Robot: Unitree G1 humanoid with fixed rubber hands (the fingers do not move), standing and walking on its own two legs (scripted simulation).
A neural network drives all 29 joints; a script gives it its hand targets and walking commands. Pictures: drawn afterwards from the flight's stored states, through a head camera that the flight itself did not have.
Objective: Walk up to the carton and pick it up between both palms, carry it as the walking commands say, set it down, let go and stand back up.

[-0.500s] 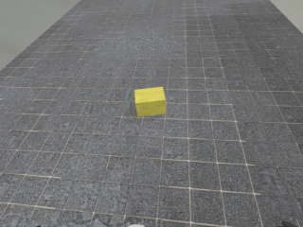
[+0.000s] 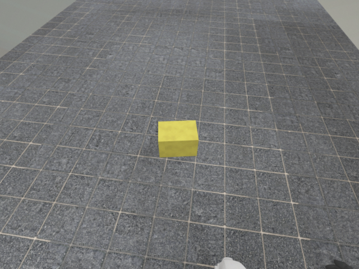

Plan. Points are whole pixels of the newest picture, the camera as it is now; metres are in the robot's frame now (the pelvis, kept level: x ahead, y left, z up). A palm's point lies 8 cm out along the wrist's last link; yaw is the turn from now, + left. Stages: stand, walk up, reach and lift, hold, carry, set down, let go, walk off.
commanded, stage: walk up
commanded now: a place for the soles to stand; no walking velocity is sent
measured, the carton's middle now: (177, 138) +1.03 +0.01 -0.68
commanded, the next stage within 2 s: none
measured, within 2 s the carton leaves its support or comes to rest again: neither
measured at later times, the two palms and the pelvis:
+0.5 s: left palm (45, 226) +0.25 +0.35 -0.09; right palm (305, 183) +0.35 -0.33 -0.06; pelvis +0.21 +0.00 -0.01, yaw +1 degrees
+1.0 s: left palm (76, 148) +0.47 +0.33 -0.06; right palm (291, 152) +0.47 -0.35 -0.09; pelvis +0.38 -0.02 +0.00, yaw +0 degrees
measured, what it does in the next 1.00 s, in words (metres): walks ahead: right foot, then left foot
